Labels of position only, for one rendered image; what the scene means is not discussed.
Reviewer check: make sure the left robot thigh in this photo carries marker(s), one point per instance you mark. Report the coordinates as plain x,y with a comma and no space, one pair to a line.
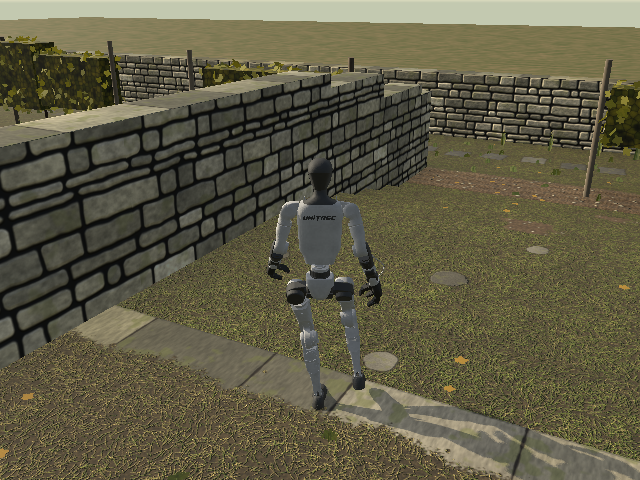
296,296

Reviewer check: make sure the robot right forearm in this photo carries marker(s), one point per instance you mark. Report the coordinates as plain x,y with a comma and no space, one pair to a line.
369,268

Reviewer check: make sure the robot right upper arm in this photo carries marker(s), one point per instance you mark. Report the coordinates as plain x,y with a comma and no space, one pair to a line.
351,211

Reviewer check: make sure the robot left upper arm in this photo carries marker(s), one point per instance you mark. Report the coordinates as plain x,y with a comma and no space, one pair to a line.
288,211

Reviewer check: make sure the robot right hand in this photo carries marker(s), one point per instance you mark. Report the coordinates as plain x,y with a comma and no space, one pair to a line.
374,290

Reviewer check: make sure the robot torso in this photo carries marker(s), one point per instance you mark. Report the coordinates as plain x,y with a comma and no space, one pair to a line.
319,234

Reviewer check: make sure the robot left hand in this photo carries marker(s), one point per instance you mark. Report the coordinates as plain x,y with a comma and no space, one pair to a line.
272,274

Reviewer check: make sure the robot left forearm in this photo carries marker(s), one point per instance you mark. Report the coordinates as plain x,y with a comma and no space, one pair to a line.
274,259

